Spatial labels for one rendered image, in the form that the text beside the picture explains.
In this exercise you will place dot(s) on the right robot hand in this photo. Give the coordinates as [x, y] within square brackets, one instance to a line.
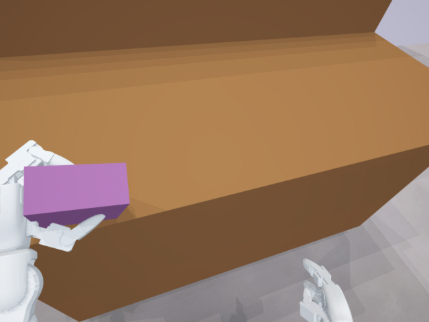
[330, 304]

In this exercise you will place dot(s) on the left robot hand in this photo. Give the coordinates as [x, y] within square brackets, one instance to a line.
[15, 229]

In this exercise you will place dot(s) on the sponge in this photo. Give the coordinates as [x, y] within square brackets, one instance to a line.
[70, 194]

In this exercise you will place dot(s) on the table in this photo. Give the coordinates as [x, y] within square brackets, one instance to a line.
[248, 128]

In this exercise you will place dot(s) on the robot left forearm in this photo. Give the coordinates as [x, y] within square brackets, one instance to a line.
[21, 284]

